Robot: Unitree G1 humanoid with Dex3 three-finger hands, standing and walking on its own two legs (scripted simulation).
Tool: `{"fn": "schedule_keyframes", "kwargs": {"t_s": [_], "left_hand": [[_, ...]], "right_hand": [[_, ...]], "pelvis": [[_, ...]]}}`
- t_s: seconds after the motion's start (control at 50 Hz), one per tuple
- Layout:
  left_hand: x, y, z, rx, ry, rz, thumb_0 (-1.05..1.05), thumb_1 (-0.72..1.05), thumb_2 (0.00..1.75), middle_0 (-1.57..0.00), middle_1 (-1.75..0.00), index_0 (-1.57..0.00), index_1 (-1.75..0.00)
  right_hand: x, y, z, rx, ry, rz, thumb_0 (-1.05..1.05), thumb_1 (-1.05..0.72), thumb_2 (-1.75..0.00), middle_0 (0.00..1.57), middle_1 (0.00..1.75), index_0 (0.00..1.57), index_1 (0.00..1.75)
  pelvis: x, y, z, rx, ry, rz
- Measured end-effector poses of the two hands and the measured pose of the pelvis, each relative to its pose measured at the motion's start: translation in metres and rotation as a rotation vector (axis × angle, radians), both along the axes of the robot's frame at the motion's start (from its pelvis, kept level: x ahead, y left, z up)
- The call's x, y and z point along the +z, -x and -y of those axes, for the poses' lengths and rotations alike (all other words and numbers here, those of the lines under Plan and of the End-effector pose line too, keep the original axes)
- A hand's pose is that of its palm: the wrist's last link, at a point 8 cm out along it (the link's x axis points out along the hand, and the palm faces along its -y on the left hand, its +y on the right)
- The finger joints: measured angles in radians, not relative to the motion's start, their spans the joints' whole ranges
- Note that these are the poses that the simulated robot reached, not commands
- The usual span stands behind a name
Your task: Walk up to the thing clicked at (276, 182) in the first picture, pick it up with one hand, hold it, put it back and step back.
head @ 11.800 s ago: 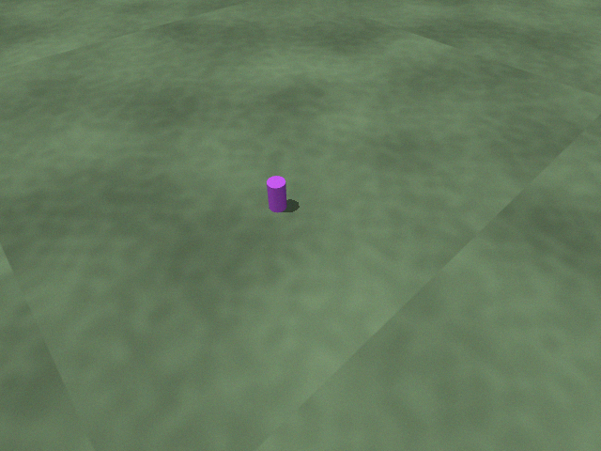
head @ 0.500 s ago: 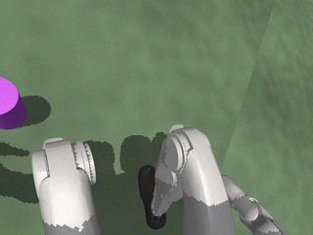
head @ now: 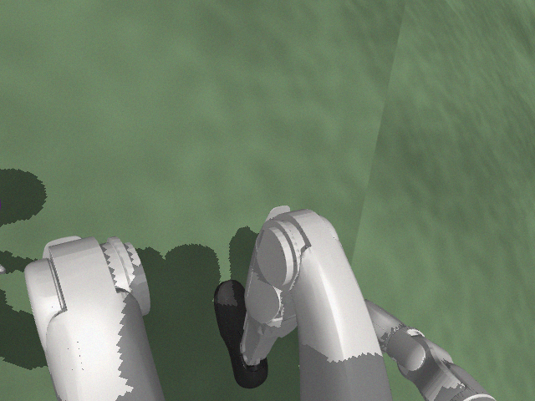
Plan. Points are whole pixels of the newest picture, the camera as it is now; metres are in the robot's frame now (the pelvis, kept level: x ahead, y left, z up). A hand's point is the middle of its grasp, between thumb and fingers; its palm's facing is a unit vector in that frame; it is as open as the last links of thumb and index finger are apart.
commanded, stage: close in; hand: left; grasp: from the side
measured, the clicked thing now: out of the picture +0.43 +0.31 -0.20
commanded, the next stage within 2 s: rest palm in 0.04 s
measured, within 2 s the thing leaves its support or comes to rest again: leaves its support in 1.16 s
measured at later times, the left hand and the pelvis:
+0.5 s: hand out of the picture +0.40 +0.30 -0.18, palm faces +0.44 -0.90 +0.01, open 14.6 cm; pelvis +0.00 +0.00 +0.00, yaw -2 degrees
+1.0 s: hand out of the picture +0.43 +0.30 -0.18, palm faces +0.46 -0.89 +0.00, open 11.4 cm; pelvis +0.00 +0.00 +0.00, yaw -2 degrees
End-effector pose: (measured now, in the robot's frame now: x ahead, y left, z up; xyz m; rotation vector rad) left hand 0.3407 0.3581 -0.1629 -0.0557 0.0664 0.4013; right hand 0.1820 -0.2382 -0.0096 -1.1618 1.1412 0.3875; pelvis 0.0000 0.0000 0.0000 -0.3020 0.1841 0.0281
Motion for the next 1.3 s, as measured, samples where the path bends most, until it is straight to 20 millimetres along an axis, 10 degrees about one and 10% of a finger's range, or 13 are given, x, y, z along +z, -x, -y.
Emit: {"fn": "schedule_keyframes", "kwargs": {"t_s": [0.62, 1.3], "left_hand": [[-0.018, -0.029, 0.017, 0.047, -0.049, 0.008, -0.01, 0.02, 0.44, -0.36, -0.35, -0.35, -0.36], [0.000, -0.040, 0.007, 0.081, -0.055, 0.044, -0.02, -0.47, 0.93, -0.56, -0.94, -0.59, -0.95]], "right_hand": [[-0.001, 0.009, -0.007, 0.011, 0.054, -0.084, 0.00, -0.89, -0.89, 0.21, 0.30, 0.21, 0.30], [0.000, 0.021, 0.002, -0.059, 0.058, -0.102, 0.00, -0.91, -0.90, 0.21, 0.30, 0.21, 0.30]], "pelvis": [[0.000, -0.001, -0.003, -0.026, 0.031, 0.017], [0.005, -0.001, -0.002, -0.029, 0.025, -0.002]]}}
